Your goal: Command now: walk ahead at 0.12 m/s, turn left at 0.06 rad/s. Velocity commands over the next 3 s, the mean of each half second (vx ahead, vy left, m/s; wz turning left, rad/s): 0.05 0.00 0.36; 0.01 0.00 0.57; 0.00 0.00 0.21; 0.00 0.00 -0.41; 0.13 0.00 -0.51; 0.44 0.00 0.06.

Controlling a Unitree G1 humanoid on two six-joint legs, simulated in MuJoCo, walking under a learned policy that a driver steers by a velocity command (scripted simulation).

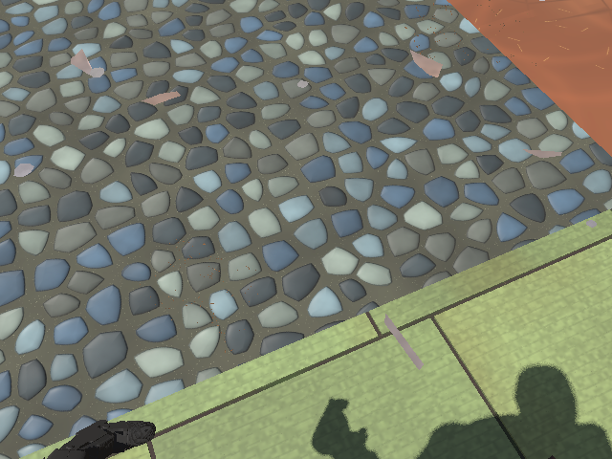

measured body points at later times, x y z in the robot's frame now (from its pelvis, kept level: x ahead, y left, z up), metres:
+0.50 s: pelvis +0.04 +0.05 +0.02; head +0.06 +0.09 +0.46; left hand +0.13 +0.36 -0.10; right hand +0.20 -0.21 -0.08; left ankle +0.02 +0.14 -0.72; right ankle +0.08 -0.09 -0.65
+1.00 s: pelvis +0.06 +0.02 +0.02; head +0.11 +0.03 +0.47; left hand +0.04 +0.34 -0.08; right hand +0.35 -0.15 -0.08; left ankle -0.02 +0.12 -0.65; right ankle +0.13 -0.07 -0.72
